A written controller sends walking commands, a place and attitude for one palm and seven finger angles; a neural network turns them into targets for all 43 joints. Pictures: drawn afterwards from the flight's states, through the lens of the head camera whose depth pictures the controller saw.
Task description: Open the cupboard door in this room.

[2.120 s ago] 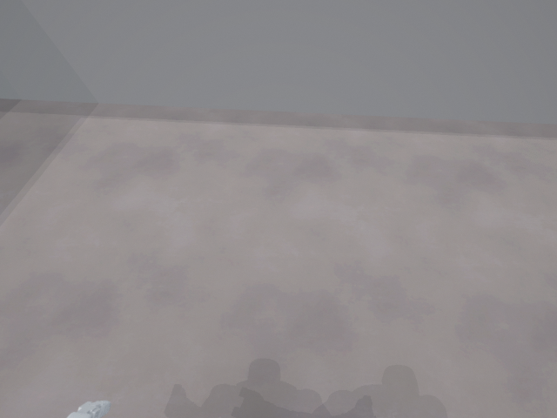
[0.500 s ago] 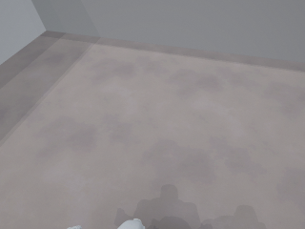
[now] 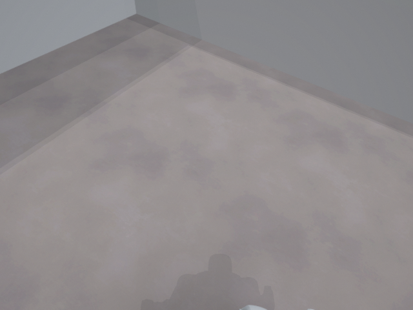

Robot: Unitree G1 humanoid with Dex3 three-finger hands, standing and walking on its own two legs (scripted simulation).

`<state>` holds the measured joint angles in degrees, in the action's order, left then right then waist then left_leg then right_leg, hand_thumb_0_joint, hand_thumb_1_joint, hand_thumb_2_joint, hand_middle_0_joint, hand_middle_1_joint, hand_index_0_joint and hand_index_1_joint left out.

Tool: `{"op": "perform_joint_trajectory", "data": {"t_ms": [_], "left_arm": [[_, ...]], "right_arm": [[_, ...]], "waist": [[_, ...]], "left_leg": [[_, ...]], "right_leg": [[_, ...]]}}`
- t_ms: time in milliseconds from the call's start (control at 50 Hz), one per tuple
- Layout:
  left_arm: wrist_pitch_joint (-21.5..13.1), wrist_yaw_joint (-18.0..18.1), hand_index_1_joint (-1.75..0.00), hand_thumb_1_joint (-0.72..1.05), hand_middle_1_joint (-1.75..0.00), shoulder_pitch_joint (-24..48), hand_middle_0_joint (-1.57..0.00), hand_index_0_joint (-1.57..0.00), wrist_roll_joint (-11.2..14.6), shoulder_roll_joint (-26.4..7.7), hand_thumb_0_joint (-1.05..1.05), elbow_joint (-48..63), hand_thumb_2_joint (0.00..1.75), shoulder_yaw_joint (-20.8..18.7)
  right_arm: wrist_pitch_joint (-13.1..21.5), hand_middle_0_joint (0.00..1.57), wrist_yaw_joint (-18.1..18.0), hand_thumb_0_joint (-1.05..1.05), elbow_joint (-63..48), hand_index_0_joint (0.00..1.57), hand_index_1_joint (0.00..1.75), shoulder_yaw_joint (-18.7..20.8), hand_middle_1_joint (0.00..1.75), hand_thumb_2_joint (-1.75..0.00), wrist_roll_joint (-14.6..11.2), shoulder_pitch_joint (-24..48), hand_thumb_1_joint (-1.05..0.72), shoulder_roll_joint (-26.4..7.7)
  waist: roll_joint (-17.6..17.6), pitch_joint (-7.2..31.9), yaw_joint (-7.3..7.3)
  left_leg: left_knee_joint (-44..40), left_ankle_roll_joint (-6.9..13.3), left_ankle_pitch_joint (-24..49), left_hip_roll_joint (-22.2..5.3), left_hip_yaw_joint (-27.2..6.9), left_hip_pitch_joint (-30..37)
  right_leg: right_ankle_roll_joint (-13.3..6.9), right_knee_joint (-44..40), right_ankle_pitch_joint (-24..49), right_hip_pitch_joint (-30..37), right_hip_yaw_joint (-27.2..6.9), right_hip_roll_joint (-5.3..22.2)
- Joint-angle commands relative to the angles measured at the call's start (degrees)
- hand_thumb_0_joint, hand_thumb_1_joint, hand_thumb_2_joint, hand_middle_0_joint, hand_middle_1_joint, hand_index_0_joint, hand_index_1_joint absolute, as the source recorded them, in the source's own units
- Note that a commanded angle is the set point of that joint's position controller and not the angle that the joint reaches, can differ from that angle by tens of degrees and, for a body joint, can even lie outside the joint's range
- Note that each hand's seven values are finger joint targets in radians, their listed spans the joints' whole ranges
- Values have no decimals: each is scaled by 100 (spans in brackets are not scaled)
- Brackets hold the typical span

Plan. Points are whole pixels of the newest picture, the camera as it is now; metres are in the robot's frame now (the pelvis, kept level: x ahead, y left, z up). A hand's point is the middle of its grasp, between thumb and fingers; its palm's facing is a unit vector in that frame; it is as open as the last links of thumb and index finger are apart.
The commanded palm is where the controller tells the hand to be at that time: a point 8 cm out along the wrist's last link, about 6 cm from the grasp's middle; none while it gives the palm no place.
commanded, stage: turn or walk to find it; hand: left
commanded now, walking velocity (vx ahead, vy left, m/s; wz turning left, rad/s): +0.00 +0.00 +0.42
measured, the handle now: out of the picture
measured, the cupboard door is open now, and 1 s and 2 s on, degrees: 0 0 0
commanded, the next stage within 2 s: none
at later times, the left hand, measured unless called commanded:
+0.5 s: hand out of the picture +0.00 +0.18 -0.16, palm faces +0.24 -0.94 -0.24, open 7.4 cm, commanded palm none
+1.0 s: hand out of the picture -0.05 +0.24 -0.16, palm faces +0.43 -0.87 -0.24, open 7.4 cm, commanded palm none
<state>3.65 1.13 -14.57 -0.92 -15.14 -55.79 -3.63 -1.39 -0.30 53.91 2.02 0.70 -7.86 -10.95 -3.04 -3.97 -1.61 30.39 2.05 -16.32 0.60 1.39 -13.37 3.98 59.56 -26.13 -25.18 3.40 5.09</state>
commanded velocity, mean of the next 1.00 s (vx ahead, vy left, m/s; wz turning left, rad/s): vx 0.00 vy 0.00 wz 0.42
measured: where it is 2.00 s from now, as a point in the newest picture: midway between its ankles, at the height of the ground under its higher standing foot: outside the picture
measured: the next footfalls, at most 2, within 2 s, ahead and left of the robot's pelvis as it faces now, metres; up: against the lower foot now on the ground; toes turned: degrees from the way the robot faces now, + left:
right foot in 0.24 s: +0.04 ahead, -0.13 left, +0.00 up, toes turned +2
left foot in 0.60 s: -0.03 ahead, +0.11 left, +0.00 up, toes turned +21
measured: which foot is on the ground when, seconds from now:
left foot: down 0.00-0.24, up 0.26-0.58, down 0.60-1.00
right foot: up 0.00-0.22, down 0.24-0.60, up 0.62-1.00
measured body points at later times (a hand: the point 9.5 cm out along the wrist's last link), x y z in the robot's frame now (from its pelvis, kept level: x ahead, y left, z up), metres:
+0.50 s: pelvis -0.03 -0.02 +0.00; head +0.00 -0.02 +0.45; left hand -0.02 +0.23 -0.14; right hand +0.07 -0.27 -0.15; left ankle -0.07 +0.10 -0.68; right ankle +0.00 -0.13 -0.74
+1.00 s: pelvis -0.06 +0.01 +0.00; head -0.03 +0.03 +0.45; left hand -0.07 +0.28 -0.14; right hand +0.09 -0.19 -0.14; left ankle -0.07 +0.10 -0.74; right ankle -0.01 -0.13 -0.70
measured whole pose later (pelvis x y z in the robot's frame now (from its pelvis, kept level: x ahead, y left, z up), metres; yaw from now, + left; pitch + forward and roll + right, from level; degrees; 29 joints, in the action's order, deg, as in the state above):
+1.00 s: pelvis -0.06 +0.01 +0.00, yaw +25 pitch +0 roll -1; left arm 3.0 1.2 -9.0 -0.6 -12.7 -53.3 -3.6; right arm -1.9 -0.4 55.1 3.0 1.2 -12.3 -10.7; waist -0.1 -3.0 1.4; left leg 26.5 3.4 -11.5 3.2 -1.9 -15.1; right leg 4.2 46.5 -24.8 -20.4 1.5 2.9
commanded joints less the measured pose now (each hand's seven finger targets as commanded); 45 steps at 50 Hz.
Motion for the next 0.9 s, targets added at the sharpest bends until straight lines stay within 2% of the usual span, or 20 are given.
{"op": "perform_joint_trajectory", "data": {"t_ms": [0,60,120,160,180,200,220,240,280,320,480,540,560,580,600,620,640,680,720,880], "left_arm": [[-137,-29,-30,90,-30,118,-20,-20,4,-249,0,530,90,-69],[-166,-10,-30,90,-30,231,-20,-20,14,-209,0,639,90,-58],[-215,20,-30,90,-30,8,-20,-20,41,-163,0,646,90,-57],[-276,40,-30,90,-30,-264,-20,-20,35,-212,0,592,90,-78],[-330,60,-30,90,-30,-478,-20,-20,14,-306,0,575,90,-107],[-400,107,-30,90,-30,-543,-20,-20,-72,-756,0,594,90,-183],[-390,97,-30,90,-30,-508,-20,-20,-87,-1118,0,685,90,-223],[-397,114,-30,90,-30,-393,-20,-20,-42,-1004,0,739,90,-240],[-369,120,-30,90,-30,232,-20,-20,-47,-714,0,879,90,-163],[-403,111,-30,90,-30,389,-20,-20,-56,-536,0,900,90,-95],[-352,99,-30,90,-30,-197,-20,-20,-112,-924,0,555,90,-220],[-301,75,-30,90,-30,-80,-20,-20,-58,-891,0,502,90,-232],[-258,57,-30,90,-30,-71,-20,-20,-10,-755,0,523,90,-202],[-210,24,-30,90,-30,-154,-20,-20,28,-388,0,704,90,-167],[-184,16,-30,90,-30,217,-20,-20,-16,-242,0,890,90,-65],[-113,65,-30,90,-30,538,-20,-20,-40,-255,0,836,90,-85],[-106,35,-30,90,-30,623,-20,-20,-20,-299,0,767,90,-127],[-145,-37,-30,90,-30,329,-20,-20,-33,-287,0,543,90,-144],[-154,-44,-30,90,-30,239,-20,-20,-17,-273,0,450,90,-124],[-150,-5,-30,90,-30,596,-20,-20,8,-168,0,634,90,-91]], "right_arm": [[83,20,-81,0,-289,20,30,330,30,-90,40,-260,-90,-1246],[50,20,-66,0,-291,20,30,364,30,-90,65,-339,-90,-1259],[11,20,-46,0,-360,20,30,397,30,-90,80,-199,-90,-1265],[-2,20,-22,0,-388,20,30,407,30,-90,50,-164,-90,-1207],[5,20,-3,0,-430,20,30,402,30,-90,21,-127,-90,-1103],[9,20,31,0,-496,20,30,352,30,-90,-34,-295,-90,-730],[-11,20,32,0,-645,20,30,336,30,-90,1,-199,-90,-593],[-106,20,28,0,-586,20,30,408,30,-90,65,-130,-90,-836],[-166,20,102,0,-371,20,30,424,30,-90,57,-237,-90,-799],[-171,20,144,0,-221,20,30,385,30,-90,67,-434,-90,-677],[-94,20,134,0,-277,20,30,240,30,-90,-16,-50,-90,-456],[-27,20,98,0,-159,20,30,241,30,-90,-7,-509,-90,-550],[21,20,109,0,-122,20,30,281,30,-90,-5,-702,-90,-756],[77,20,86,0,-167,20,30,402,30,-90,53,-857,-90,-1311],[41,20,57,0,-147,20,30,473,30,-90,57,-1082,-90,-1659],[80,20,-24,0,-17,20,30,464,30,-90,69,-1157,-90,-1515],[65,20,-71,0,-75,20,30,410,30,-90,69,-878,-90,-1379],[115,20,-95,0,-210,20,30,309,30,-90,60,-399,-90,-1106],[154,20,-111,0,-201,20,30,296,30,-90,36,-460,-90,-1098],[82,20,-96,0,-158,20,30,384,30,-90,68,-724,-90,-1145]], "waist": [[1091,396,258],[1131,412,307],[1177,442,210],[943,505,53],[697,598,-72],[-624,672,-53],[-1494,452,-123],[-1436,452,-141],[-618,72,158],[-536,108,267],[-816,400,-103],[-694,627,153],[-48,722,276],[1606,754,333],[1935,601,505],[1923,602,596],[1679,368,478],[1120,378,218],[1031,512,220],[983,531,416]], "left_leg": [[-1121,793,2374,-1361,-1323,465],[-1057,836,2336,-1370,-1608,445],[-893,771,2265,-1301,-1780,91],[-582,591,2034,-1105,-1769,-303],[-169,354,1524,-853,-1608,-643],[909,-34,174,-201,-943,-1575],[2161,-295,-1596,338,-358,-2017],[2988,-258,-1576,68,-710,-1831],[3860,-312,-875,-118,-576,-1804],[3841,-434,-550,-179,-337,-1717],[1456,-483,-1057,-207,313,-971],[67,-409,-97,-147,466,-76],[-634,-320,577,-381,174,633],[-1047,245,1903,-1703,-1650,1179],[-1306,866,2576,-2446,-2262,822],[-1391,840,2223,-2205,-2221,552],[-1386,796,1814,-1976,-2016,345],[-1308,654,1901,-1558,-1428,318],[-1232,666,2468,-1409,-1249,559],[-1202,852,2257,-1402,-1802,770]], "right_leg": [[74,-365,136,-227,-104,-38],[41,-1021,60,24,-101,-144],[-21,-1854,248,664,-44,-294],[-43,-2818,991,1364,-8,-345],[-67,-3598,1436,1911,-145,-143],[-408,-4192,1573,2553,-1353,998],[-1056,-4441,2021,2110,-2300,2141],[-1249,-4611,1454,1445,-2246,2094],[-1169,-4528,1105,1007,-1455,1567],[-1072,-4307,1665,1094,-740,1261],[-1203,-3700,3134,1773,-239,1517],[-794,-3061,3113,1510,155,1348],[-513,-2440,2535,962,381,1179],[-63,-1312,556,-302,732,442],[13,-307,-1097,-628,440,124],[-36,229,-853,-675,-101,154],[-56,530,-448,-776,-242,175],[-6,586,233,-650,-240,189],[57,367,362,-542,-216,133],[84,-778,68,-233,-230,-97]]}}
